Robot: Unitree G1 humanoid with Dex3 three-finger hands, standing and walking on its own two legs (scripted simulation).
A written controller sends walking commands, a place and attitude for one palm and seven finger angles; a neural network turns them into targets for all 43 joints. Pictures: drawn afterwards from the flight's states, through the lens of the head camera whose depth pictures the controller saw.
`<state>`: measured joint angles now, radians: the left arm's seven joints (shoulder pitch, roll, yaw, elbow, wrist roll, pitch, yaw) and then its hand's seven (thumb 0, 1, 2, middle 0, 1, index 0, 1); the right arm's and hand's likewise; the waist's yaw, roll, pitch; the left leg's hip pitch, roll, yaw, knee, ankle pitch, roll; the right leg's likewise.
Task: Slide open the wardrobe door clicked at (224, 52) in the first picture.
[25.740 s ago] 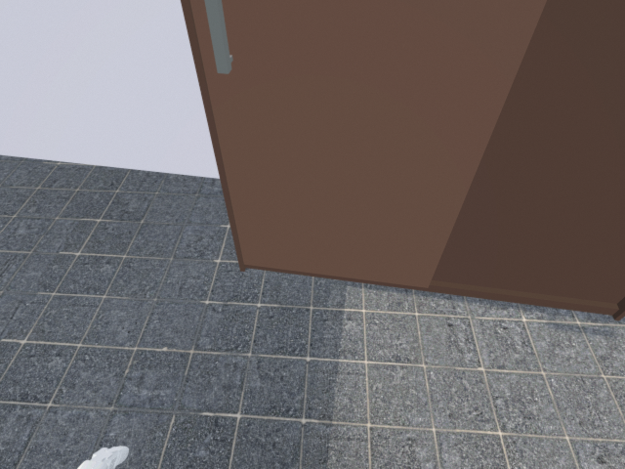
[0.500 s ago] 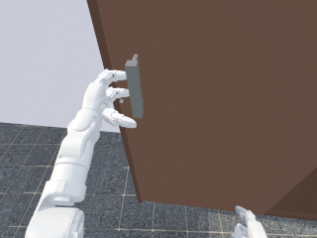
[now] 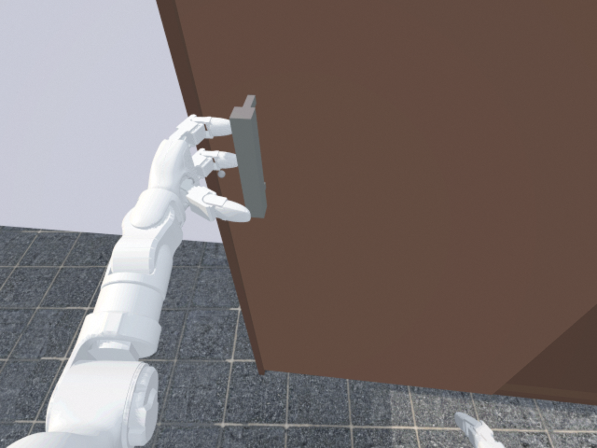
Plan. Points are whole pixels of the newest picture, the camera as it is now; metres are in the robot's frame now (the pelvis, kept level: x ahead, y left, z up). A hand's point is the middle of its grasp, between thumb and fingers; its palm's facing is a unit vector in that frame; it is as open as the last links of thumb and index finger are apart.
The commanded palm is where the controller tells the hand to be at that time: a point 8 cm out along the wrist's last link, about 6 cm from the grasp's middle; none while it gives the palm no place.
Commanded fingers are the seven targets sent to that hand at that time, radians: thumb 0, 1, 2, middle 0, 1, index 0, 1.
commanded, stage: slide the fingers in behind the handle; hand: left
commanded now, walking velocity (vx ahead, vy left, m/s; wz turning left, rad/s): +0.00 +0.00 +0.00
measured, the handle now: (253, 158) +0.46 +0.09 +0.17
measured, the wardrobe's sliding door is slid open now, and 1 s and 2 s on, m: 0.00 0.00 0.00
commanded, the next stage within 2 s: grip the handle and tug to test in 1.88 s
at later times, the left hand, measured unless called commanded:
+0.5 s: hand (231, 180) +0.41 +0.11 +0.17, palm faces -0.11 -0.99 -0.01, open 13.9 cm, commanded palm +0.38 +0.16 +0.17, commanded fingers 0.00 -0.50 0.30 -0.30 -1.20 -0.30 -1.20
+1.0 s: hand (246, 178) +0.41 +0.09 +0.17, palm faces -0.07 -1.00 -0.01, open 13.9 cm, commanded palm +0.39 +0.14 +0.17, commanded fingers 0.00 -0.50 0.30 -0.30 -1.20 -0.30 -1.20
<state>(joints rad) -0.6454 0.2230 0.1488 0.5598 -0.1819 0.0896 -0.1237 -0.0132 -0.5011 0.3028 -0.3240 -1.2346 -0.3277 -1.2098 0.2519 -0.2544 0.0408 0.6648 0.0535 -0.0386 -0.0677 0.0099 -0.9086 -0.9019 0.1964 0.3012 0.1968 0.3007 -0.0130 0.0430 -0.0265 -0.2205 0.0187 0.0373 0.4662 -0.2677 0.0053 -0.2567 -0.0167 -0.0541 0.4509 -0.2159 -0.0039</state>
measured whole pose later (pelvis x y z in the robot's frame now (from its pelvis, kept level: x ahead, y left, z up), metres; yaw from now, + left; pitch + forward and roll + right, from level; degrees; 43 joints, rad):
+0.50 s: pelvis -0.01 +0.01 +0.00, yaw +0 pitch +1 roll +0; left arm -0.64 0.19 0.11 0.56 -0.18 0.05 -0.11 -0.01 -0.50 0.30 -0.32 -1.22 -0.31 -1.20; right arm 0.26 -0.25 0.04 0.66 0.06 -0.06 -0.05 0.01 -0.91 -0.90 0.20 0.30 0.20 0.30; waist -0.01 0.04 -0.03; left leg -0.23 0.01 0.05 0.48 -0.27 0.01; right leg -0.27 -0.02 -0.04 0.46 -0.21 0.00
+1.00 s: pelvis +0.00 +0.00 +0.00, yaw +0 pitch +1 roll +0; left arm -0.63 0.15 0.08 0.50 -0.16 0.11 -0.04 -0.01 -0.50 0.30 -0.31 -1.22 -0.31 -1.21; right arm 0.22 -0.24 0.04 0.65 0.05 -0.03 -0.06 0.01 -0.91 -0.90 0.20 0.30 0.20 0.30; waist 0.00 0.04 -0.02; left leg -0.20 0.02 0.03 0.45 -0.26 0.00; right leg -0.24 -0.01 -0.06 0.45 -0.22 -0.01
